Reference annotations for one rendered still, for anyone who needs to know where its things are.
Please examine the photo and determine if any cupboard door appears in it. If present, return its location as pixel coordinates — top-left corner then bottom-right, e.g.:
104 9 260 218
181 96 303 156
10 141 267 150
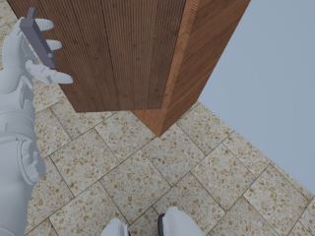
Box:
6 0 186 113

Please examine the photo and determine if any robot left upper arm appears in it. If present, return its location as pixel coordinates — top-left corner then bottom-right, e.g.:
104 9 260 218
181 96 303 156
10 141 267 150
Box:
0 140 46 236

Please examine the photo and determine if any robot right thigh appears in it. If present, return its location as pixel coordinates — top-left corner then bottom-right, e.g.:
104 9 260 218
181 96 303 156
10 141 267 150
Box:
162 210 205 236

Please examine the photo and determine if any left robot forearm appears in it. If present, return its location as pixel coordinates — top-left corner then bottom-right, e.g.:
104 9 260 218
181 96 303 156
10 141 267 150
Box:
0 68 36 146

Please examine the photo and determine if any handle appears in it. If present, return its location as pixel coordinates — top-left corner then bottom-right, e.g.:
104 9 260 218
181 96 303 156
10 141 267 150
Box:
19 7 57 68

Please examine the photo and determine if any right robot shin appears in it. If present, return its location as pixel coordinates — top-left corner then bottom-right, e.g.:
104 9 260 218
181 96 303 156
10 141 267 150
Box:
162 206 178 236

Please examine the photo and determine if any robot left hand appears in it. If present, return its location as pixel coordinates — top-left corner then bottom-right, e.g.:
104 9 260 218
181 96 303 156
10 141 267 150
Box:
2 17 74 85

